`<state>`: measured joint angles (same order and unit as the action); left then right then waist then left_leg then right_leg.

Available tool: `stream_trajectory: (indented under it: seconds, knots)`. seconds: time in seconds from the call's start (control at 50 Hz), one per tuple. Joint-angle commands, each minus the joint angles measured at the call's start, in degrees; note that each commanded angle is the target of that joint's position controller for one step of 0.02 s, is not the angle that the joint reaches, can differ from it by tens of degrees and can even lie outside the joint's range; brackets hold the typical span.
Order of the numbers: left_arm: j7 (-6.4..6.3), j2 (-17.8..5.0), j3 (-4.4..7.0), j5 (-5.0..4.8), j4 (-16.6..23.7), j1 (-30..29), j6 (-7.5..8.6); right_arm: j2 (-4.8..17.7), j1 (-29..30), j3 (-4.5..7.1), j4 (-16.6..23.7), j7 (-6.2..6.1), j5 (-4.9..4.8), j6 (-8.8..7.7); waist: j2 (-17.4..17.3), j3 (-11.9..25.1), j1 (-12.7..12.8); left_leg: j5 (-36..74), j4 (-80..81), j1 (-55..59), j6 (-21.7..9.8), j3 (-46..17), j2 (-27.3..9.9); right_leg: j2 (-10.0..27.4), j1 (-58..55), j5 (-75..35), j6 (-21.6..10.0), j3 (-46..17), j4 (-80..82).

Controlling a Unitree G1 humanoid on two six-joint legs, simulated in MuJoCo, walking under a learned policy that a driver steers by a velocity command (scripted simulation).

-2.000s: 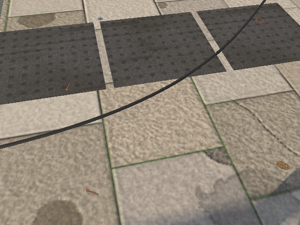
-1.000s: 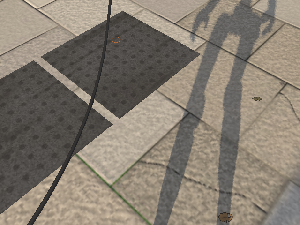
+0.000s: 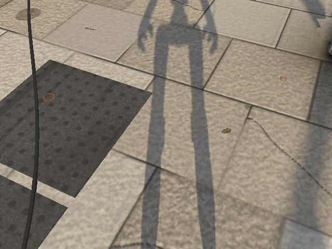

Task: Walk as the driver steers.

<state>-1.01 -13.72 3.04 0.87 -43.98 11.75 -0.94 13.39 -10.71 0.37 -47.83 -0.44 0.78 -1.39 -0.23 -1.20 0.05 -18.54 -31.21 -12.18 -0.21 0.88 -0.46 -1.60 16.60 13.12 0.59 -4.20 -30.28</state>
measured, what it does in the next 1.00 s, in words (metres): stands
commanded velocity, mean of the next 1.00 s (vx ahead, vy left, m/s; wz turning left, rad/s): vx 0.00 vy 0.00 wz -0.01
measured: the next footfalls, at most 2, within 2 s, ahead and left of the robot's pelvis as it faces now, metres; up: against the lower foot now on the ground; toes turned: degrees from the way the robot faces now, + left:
right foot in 1.72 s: +0.15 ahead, -0.13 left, +0.00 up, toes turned -3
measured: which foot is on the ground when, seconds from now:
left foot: down 0.00-1.00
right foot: down 0.00-1.00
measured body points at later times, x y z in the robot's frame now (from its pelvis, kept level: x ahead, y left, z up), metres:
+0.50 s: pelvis +0.01 +0.01 +0.00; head +0.02 +0.02 +0.45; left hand +0.10 +0.28 -0.13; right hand +0.09 -0.25 -0.13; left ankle -0.02 +0.12 -0.73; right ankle +0.03 -0.13 -0.73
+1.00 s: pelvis +0.01 +0.02 +0.01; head +0.02 +0.03 +0.46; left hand +0.05 +0.28 -0.15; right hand +0.04 -0.23 -0.14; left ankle -0.02 +0.12 -0.73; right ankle +0.03 -0.13 -0.73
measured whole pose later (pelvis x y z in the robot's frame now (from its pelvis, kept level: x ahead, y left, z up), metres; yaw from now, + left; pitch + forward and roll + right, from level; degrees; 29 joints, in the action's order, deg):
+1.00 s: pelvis +0.01 +0.02 +0.01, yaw +0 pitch -1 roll +0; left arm -2.9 -12.9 2.1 0.0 -65.1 9.7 -1.0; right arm 12.9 -16.0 -0.1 -59.0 -1.0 0.3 -1.0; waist 0.1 -1.8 -0.2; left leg -16.8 -25.7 -7.8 -2.2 1.6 1.7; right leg 0.8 12.5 12.0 2.7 -5.1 -25.6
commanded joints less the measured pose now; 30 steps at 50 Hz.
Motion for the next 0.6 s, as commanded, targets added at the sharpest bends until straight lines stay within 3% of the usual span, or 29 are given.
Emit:
stream_trajectory:
  seconds: [0.02, 0.3, 0.6]
  knots:
    - [-0.42, -5.4, 1.4, -0.18, 2.7, -1.5, 0.73, 6.9, -0.1, 1.56, 2.6, -0.02, -0.14, -0.58, 0.9, 3.5, -0.6, 8.4, 6.5, -2.9, -1.7, -3.8, -3.8, 3.2, -6.3, -13.4, -2.0, -3.5, 2.4]
    - [-1.53, -6.2, 1.69, -0.58, -4.8, -2.1, 0.04, 7.0, -0.8, 1.4, -2.1, 0.09, -0.35, -0.41, -0.1, 2.0, -0.4, 11.3, 8.6, -1.5, -1.5, -3.0, -2.8, 3.5, -9.2, -15.6, -1.4, -3.3, 3.5]
    - [-1.84, -6.1, 1.13, -0.74, -14.0, -3.1, 0.13, 7.0, -3.5, 1.11, -6.9, -0.52, -0.4, -0.19, -0.1, 0.2, -0.4, 9.8, 10.9, -0.6, -1.9, -3.1, -2.4, 3.1, -8.7, -12.3, -0.5, -1.8, 5.6]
